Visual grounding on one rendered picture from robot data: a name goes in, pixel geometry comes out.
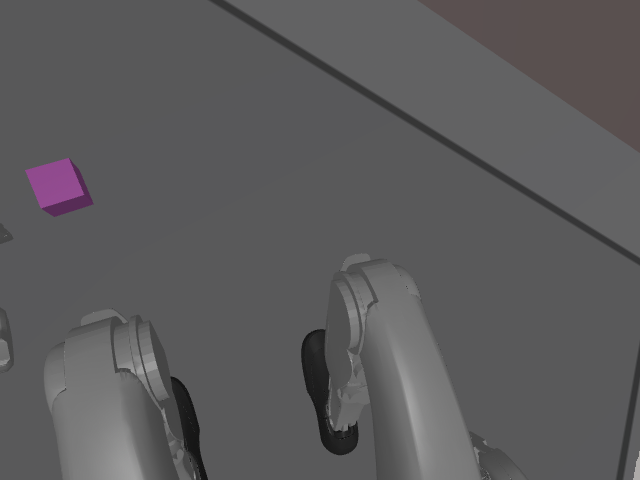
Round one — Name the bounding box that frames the right robot hand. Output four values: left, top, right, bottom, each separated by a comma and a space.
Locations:
469, 431, 528, 480

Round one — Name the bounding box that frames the left robot foot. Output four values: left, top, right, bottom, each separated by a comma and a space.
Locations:
170, 376, 208, 480

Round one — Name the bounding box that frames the small box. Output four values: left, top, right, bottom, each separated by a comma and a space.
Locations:
25, 158, 94, 217

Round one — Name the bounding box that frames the right robot foot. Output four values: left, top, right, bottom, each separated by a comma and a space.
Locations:
301, 329, 358, 455

